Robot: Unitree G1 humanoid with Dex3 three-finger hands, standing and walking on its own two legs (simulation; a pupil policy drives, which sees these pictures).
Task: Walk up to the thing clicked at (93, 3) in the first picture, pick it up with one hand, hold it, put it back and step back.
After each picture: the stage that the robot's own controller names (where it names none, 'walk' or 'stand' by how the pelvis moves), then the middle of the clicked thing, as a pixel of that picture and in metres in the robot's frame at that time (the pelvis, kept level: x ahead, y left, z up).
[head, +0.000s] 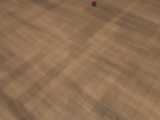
stand; (94, 2) +2.38 -0.18 -0.72
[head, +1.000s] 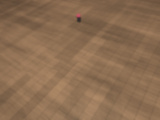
walk; (78, 18) +2.25 +0.20 -0.71
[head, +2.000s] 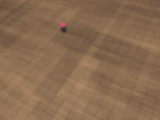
walk; (63, 27) +1.61 +0.33 -0.71
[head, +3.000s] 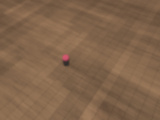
walk; (65, 60) +1.09 +0.25 -0.71
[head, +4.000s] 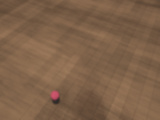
walk; (55, 97) +0.67 +0.22 -0.70
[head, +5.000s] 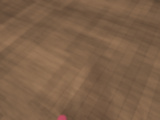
walk; out of the picture +0.43 +0.18 -0.69
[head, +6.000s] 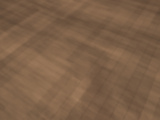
stand; out of the picture +0.38 +0.18 -0.71
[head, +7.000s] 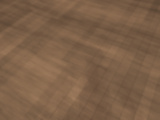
stand; out of the picture +0.38 +0.20 -0.72
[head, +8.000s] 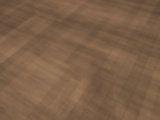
stand; out of the picture +0.39 +0.20 -0.73
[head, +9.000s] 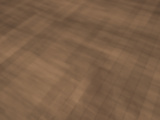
stand; out of the picture +0.38 +0.20 -0.73
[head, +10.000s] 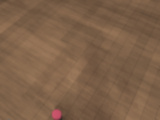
go down; (57, 116) +0.40 +0.19 -0.69
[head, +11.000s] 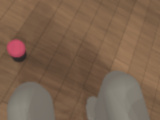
go down; (17, 51) +0.48 +0.21 -0.29
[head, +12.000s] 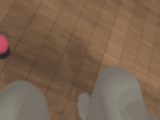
close in; out of the picture +0.47 +0.22 -0.26
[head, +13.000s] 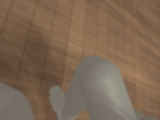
close; out of the picture +0.47 +0.25 -0.23
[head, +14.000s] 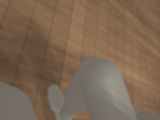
lift; out of the picture +0.45 +0.24 -0.24
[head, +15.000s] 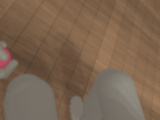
lift; (0, 61) +0.38 +0.23 -0.19
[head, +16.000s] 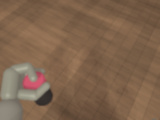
lift; (39, 89) +0.33 +0.17 -0.01
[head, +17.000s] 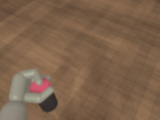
hold; (44, 95) +0.32 +0.16 -0.02
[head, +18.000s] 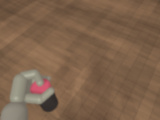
hold; (45, 96) +0.32 +0.16 -0.02
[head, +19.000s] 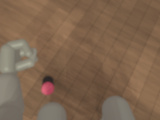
crouch; (47, 84) +0.42 +0.17 -0.45
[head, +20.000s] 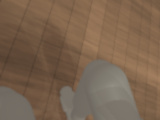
lower; out of the picture +0.39 +0.22 -0.28
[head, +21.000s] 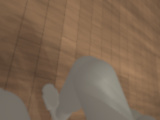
lower; out of the picture +0.38 +0.23 -0.27
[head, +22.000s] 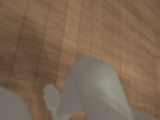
lower; out of the picture +0.38 +0.23 -0.27
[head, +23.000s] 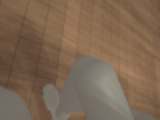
lower; out of the picture +0.38 +0.24 -0.27
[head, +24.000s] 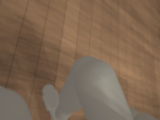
lower; out of the picture +0.38 +0.24 -0.27
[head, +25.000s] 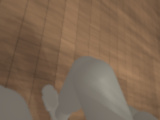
open; out of the picture +0.38 +0.24 -0.27
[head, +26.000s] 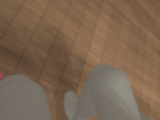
stand; out of the picture +0.39 +0.22 -0.28
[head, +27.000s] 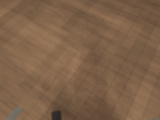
stand; out of the picture +0.34 +0.17 -0.63
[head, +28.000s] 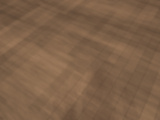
stand; out of the picture +0.33 +0.17 -0.69
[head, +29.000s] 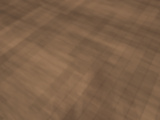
stand; out of the picture +0.33 +0.17 -0.69
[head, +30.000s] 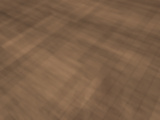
stand; out of the picture +0.35 +0.16 -0.75
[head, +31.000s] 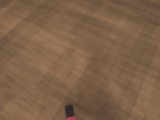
walk; (69, 113) +0.41 +0.14 -0.72
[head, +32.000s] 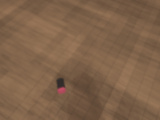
walk; (60, 85) +0.67 +0.16 -0.73
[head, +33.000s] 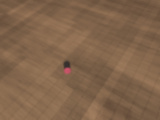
stand; (67, 67) +1.00 +0.25 -0.73
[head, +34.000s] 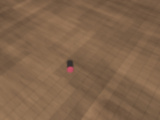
stand; (70, 66) +1.02 +0.17 -0.74
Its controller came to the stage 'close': yes
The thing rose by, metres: 0.69
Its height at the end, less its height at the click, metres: -0.02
